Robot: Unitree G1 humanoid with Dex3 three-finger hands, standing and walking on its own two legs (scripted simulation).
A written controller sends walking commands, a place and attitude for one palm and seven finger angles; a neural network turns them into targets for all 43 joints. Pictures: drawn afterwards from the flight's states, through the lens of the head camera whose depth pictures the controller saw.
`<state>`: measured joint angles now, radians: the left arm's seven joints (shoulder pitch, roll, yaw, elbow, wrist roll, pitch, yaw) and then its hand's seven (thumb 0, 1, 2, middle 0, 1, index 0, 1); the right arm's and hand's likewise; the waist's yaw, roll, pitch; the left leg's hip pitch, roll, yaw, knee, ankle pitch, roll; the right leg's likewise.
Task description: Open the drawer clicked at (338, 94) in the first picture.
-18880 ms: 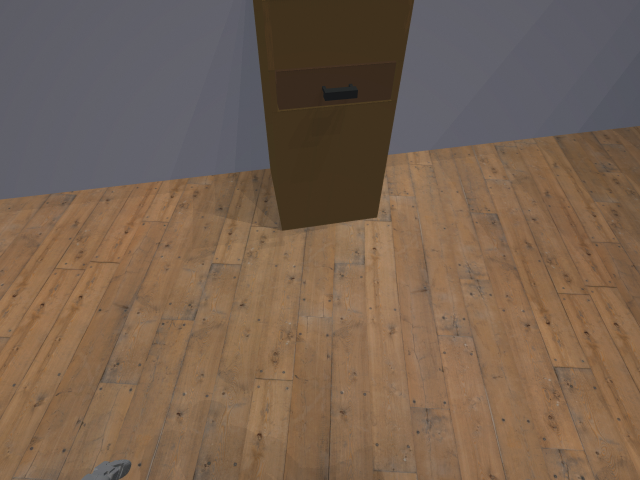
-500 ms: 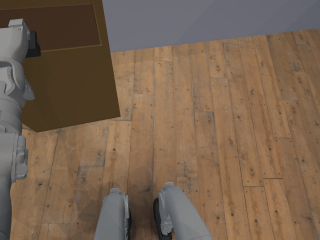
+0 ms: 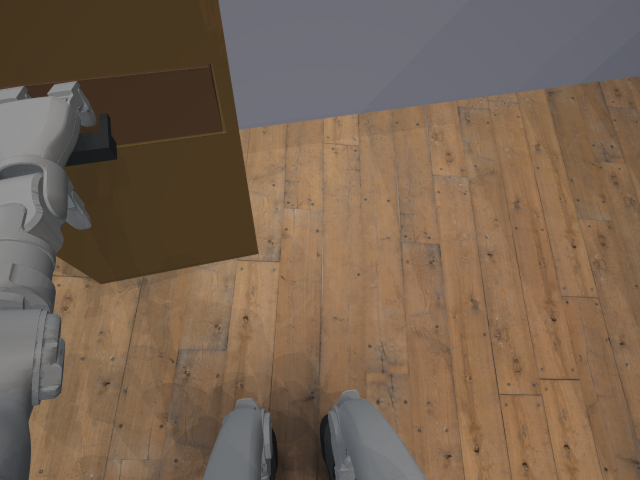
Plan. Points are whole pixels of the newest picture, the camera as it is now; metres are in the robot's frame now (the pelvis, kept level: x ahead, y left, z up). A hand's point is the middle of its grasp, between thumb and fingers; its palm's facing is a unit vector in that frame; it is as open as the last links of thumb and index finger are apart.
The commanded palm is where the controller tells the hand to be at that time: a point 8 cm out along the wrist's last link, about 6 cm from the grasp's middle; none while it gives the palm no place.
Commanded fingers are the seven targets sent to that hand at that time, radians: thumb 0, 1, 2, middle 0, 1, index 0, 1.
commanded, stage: lift the fingers back up to retry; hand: left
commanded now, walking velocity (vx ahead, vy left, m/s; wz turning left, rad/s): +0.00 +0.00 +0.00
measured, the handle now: (69, 137) +0.56 +0.29 -0.02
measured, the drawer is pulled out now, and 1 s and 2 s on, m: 0.00 0.00 0.00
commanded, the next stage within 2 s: re-aim the fingers above the handle in 0.32 s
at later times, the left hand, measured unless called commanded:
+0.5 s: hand (51, 145) +0.52 +0.28 +0.02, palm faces -0.05 -0.06 -1.00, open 13.7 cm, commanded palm +0.51 +0.27 +0.08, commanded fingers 0.00 -0.50 0.30 -0.30 -1.20 -0.30 -1.20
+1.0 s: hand (53, 143) +0.52 +0.27 +0.03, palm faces -0.07 -0.03 -1.00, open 13.7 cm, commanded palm +0.52 +0.25 +0.08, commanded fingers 0.00 -0.50 0.30 -0.30 -1.20 -0.30 -1.20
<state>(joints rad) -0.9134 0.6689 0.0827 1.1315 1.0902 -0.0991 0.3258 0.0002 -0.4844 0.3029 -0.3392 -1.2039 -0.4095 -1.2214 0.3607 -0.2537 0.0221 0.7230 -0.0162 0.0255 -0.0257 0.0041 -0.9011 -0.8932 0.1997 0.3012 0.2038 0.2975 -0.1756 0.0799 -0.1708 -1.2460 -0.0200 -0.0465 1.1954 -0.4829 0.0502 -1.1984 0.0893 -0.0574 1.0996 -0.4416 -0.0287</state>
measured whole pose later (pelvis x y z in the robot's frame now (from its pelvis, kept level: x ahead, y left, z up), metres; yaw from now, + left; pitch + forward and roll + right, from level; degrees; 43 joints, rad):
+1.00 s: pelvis +0.02 +0.01 +0.03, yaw +1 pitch +26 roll -4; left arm -0.90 0.58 0.02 1.21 1.09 -0.05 0.39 0.00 -0.49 0.30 -0.32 -1.20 -0.34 -1.21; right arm 0.38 -0.27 -0.02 0.74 -0.03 0.08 -0.01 0.00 -0.90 -0.89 0.20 0.30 0.20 0.30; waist -0.16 0.07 -0.17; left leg -1.05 -0.03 -0.03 1.04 -0.46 0.06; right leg -1.00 0.08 -0.03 0.95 -0.42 -0.02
